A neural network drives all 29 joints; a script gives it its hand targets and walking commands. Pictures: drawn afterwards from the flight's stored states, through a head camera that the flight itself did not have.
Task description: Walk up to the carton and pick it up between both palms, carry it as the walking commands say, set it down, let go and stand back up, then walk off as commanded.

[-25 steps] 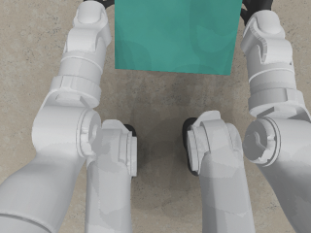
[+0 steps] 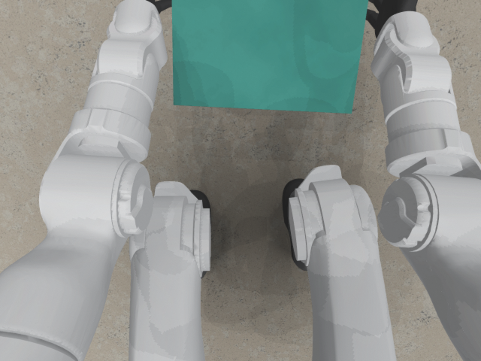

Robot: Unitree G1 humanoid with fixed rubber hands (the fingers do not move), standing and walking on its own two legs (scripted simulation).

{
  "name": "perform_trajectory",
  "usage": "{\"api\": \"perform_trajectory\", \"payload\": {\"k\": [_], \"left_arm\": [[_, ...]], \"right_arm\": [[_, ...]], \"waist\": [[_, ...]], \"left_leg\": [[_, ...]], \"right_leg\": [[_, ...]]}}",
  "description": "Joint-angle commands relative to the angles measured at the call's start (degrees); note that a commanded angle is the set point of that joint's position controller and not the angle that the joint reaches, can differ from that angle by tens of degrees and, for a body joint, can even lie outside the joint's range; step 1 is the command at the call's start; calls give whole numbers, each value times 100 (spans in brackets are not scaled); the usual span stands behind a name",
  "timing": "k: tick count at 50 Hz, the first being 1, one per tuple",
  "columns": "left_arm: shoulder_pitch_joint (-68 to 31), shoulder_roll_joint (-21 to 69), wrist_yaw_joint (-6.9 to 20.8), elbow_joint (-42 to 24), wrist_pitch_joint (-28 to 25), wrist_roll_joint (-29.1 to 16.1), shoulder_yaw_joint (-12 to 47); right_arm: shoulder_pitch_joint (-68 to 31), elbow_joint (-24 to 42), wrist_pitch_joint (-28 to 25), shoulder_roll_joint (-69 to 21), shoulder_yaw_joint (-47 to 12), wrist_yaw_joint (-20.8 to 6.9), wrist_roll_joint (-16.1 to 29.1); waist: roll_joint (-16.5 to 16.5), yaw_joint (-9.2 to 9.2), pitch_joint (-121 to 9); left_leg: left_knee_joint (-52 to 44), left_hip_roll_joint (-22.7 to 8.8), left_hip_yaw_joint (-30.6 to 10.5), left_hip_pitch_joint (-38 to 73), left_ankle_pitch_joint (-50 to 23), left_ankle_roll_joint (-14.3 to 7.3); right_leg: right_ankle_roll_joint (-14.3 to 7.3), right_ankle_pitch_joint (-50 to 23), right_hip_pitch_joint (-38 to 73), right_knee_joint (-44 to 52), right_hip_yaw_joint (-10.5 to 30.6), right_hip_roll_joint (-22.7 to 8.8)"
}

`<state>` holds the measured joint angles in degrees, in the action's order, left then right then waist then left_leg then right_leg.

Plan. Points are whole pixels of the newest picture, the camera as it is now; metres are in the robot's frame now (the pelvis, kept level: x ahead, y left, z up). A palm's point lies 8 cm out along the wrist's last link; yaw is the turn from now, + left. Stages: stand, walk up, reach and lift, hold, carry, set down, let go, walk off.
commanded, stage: set down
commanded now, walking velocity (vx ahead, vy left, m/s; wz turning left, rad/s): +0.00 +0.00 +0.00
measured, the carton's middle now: (263, 24) +0.53 -0.05 -0.24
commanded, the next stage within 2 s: none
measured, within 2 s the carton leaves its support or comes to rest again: neither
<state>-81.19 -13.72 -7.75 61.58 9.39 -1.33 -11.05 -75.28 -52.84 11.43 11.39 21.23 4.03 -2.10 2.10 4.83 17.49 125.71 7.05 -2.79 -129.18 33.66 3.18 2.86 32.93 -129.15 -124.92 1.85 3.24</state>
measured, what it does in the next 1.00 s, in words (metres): stands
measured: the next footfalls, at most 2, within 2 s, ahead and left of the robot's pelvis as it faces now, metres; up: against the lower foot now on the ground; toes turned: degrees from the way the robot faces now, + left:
none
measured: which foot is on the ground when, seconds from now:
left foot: down 0.00-1.00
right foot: down 0.00-1.00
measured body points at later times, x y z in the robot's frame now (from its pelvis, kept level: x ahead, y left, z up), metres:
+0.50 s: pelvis +0.00 +0.00 -0.01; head +0.37 -0.02 +0.25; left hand +0.56 +0.10 -0.19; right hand +0.51 -0.21 -0.19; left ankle +0.11 +0.12 -0.34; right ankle +0.11 -0.13 -0.34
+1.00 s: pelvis +0.00 +0.00 -0.01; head +0.37 -0.02 +0.25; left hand +0.56 +0.10 -0.20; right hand +0.51 -0.22 -0.19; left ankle +0.11 +0.12 -0.34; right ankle +0.11 -0.13 -0.34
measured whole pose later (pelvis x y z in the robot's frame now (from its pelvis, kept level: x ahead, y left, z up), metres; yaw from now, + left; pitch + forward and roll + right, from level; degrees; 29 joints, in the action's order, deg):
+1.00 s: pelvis +0.00 +0.00 -0.01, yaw +0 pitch +34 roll -1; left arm -83.3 -14.9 -5.4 65.7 7.5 -1.5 -10.3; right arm -77.0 -58.3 8.4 13.3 20.4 2.6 -0.7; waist 1.7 5.0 22.6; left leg 129.0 7.0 -2.5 -127.1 35.6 3.0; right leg 2.8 34.9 -127.1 -128.2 1.8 3.2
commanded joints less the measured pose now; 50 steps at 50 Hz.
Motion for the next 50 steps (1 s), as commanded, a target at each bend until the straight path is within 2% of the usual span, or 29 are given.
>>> {"api": "perform_trajectory", "payload": {"k": [1,24,50], "left_arm": [[-3134,5242,1452,-737,-162,-405,1590],[-3114,4892,1471,-626,-342,-526,1619],[-2823,4454,1517,-286,-371,-239,1272]], "right_arm": [[-3524,555,-201,-4782,-2109,-1576,492],[-3391,284,-352,-4539,-2039,-1564,560],[-3291,-5,-452,-4212,-1795,-1548,454]], "waist": [[190,316,-5935],[213,346,-5417],[135,200,-4829]], "left_leg": [[-841,264,555,2382,-1573,-273],[-654,255,494,2263,-1756,-281],[-558,177,489,2076,-1622,-303]], "right_leg": [[-193,-1980,2774,911,-560,281],[-235,-2169,2656,688,-494,252],[-225,-2037,2480,600,-439,248]]}}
